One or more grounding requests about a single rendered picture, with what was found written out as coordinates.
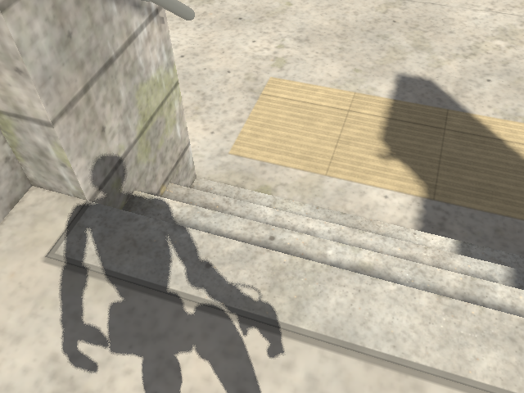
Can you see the stairs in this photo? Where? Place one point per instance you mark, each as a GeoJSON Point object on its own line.
{"type": "Point", "coordinates": [459, 270]}

